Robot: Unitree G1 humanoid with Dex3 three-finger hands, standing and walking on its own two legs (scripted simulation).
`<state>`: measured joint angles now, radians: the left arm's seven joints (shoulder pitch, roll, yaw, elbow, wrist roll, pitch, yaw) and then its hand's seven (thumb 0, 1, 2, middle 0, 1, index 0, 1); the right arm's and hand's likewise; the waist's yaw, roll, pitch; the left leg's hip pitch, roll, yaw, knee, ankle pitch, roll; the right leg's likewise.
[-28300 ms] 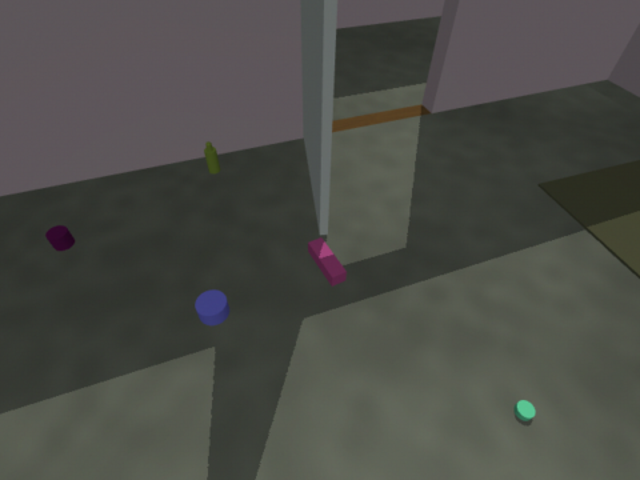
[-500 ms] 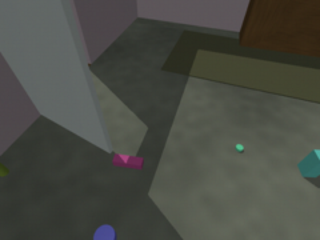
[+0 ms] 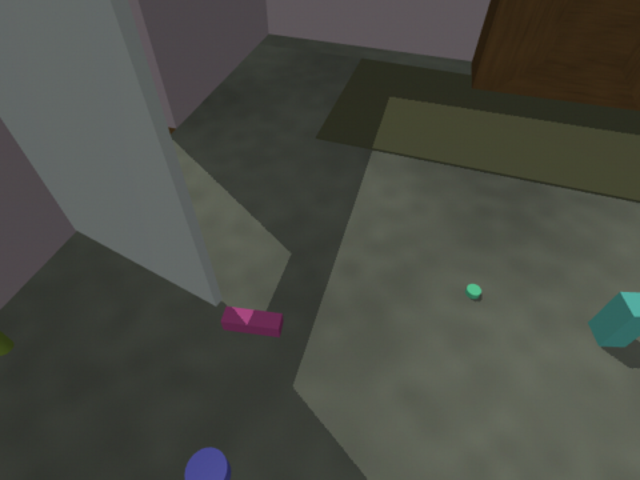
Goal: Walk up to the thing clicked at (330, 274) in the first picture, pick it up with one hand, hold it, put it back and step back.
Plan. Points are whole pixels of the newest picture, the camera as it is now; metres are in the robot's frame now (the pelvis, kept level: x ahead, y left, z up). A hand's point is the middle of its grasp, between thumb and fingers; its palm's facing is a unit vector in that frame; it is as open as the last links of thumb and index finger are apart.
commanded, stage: stand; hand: left
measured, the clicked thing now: (252, 321) +0.76 +0.26 -0.75
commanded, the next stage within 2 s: walk up in 0.04 s
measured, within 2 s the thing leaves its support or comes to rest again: neither
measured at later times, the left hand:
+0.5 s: hand out of the picture +0.13 +0.34 -0.16, palm faces -0.04 -0.93 -0.36, open 7.3 cm
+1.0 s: hand (143, 361) +0.33 +0.31 -0.14, palm faces -0.04 -0.92 -0.39, open 7.3 cm
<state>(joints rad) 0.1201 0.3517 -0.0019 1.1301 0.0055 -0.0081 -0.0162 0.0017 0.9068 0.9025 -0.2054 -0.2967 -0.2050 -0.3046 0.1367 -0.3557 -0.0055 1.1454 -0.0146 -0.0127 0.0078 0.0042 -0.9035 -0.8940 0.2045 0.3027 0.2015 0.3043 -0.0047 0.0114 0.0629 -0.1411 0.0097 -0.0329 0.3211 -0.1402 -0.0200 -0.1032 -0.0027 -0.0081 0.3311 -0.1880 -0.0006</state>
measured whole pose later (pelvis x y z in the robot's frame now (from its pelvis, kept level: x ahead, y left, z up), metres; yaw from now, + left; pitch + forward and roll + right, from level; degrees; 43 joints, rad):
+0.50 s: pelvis +0.10 +0.05 -0.01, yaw +0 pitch -3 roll +1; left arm 0.30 0.45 0.06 0.98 0.01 -0.02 -0.05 0.00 0.91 0.90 -0.20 -0.30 -0.20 -0.30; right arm 0.29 -0.38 -0.08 0.93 -0.03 -0.06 0.04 0.00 -0.90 -0.89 0.21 0.30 0.20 0.30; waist -0.01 -0.05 0.08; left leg -0.18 0.01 0.07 0.48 -0.25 0.02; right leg -0.41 -0.02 0.06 0.96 -0.39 -0.03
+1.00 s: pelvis +0.27 +0.04 -0.02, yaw -1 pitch -3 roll +0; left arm 0.32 0.40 0.04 0.81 0.01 -0.06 -0.04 0.00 0.90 0.90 -0.21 -0.30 -0.21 -0.31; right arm 0.28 -0.42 -0.06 0.85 -0.02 -0.04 0.05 0.00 -0.90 -0.89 0.20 0.30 0.20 0.30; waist 0.03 0.04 0.10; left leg -0.45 0.07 0.02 0.75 -0.30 0.00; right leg -0.20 -0.03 -0.04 0.55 -0.30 -0.01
